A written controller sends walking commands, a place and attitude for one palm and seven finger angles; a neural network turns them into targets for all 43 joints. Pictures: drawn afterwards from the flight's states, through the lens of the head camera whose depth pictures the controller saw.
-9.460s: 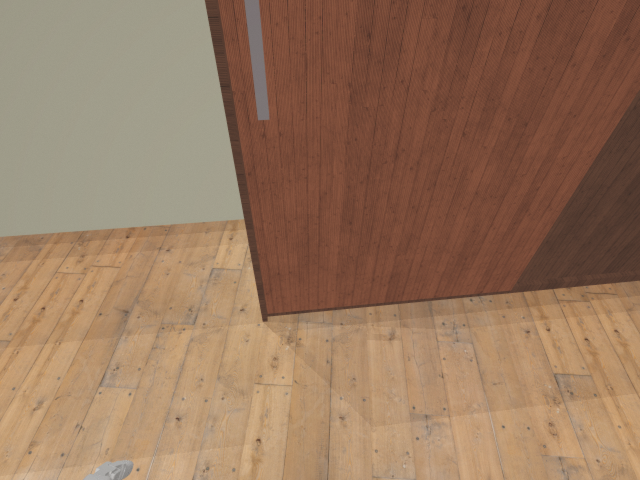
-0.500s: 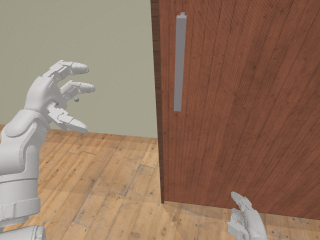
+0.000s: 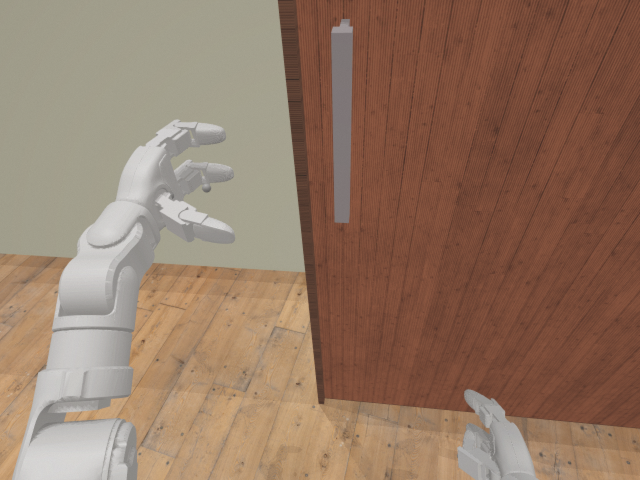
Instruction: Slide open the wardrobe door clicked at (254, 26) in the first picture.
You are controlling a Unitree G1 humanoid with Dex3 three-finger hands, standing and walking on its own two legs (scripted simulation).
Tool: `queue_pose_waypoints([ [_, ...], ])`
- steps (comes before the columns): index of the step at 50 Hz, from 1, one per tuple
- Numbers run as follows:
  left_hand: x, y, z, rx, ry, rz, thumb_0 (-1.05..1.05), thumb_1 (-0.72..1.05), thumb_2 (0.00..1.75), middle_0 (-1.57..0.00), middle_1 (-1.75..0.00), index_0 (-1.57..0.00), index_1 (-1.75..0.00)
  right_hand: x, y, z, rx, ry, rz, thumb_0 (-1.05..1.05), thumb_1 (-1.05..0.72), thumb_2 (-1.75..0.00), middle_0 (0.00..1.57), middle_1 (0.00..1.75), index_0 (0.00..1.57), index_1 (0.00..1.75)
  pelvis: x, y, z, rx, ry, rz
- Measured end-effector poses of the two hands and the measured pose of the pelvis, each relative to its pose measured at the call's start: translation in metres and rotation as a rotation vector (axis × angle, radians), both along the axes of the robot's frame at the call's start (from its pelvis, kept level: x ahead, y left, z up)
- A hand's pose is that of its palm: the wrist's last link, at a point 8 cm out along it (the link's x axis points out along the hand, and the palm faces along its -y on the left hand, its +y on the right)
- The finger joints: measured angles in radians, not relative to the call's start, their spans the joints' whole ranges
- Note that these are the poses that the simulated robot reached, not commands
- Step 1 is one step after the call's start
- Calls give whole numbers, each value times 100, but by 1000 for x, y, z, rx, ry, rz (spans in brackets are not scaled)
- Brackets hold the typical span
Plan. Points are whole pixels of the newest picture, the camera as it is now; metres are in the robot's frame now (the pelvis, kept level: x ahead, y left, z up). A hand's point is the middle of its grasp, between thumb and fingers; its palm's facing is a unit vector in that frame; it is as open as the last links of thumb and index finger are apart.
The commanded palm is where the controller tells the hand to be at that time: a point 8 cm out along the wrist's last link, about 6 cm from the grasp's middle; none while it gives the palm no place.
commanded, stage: move the hooked fingers beside the handle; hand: left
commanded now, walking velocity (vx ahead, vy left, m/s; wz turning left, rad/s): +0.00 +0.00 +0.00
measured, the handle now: (343, 132) +0.51 +0.01 +0.21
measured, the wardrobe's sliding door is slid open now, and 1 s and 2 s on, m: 0.00 0.00 0.00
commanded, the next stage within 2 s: none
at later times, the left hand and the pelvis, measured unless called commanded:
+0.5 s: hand (276, 159) +0.42 +0.09 +0.22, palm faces -0.08 -1.00 +0.01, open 14.0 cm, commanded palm +0.40 +0.15 +0.22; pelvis +0.00 +0.00 +0.00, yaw -1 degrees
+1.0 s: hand (289, 157) +0.45 +0.08 +0.21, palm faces -0.01 -1.00 +0.01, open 14.0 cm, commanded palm +0.42 +0.13 +0.22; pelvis +0.00 -0.01 +0.00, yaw -2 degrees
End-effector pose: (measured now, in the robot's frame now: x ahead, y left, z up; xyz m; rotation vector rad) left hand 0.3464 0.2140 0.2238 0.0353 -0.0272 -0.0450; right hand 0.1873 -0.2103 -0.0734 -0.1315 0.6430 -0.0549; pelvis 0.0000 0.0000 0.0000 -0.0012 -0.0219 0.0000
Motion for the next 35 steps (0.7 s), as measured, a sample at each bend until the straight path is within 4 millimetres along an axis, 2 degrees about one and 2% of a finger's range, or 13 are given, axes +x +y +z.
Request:
queue_pose_waypoints([
  [7,5,-15,1,-26,-32,-9,-1,-50,30,-30,-120,-30,-120,-8,-5,-6,-6,50,-6,2,-91,-90,20,30,20,30,4,-3,0,1,-6,-3],
  [13,20,-21,-7,-13,32,20,-1,-50,30,-30,-120,-30,-120,-15,-12,-9,-24,85,-24,2,-91,-90,20,30,20,30,1,-4,0,-1,-1,4],
  [20,42,-51,-2,-29,12,-31,-1,-50,30,-30,-120,-30,-120,-26,-17,-14,-37,117,-48,2,-91,-90,20,30,20,30,0,-3,1,0,12,1],
  [26,61,-74,-1,-42,36,-34,-1,-50,30,-30,-120,-30,-120,-41,-18,-20,-23,156,-78,2,-91,-90,20,30,20,30,2,-2,1,2,25,-13],
  [31,72,-81,-9,-40,67,-9,-1,-50,30,-30,-120,-30,-120,-57,-21,-25,-18,199,-102,2,-91,-90,20,30,20,30,3,-3,2,3,31,-24],
  [35,75,-89,-7,-29,29,-10,-1,-50,30,-30,-120,-30,-120,-69,-23,-30,-23,231,-111,2,-91,-90,20,30,20,30,3,-3,2,3,32,-24],
])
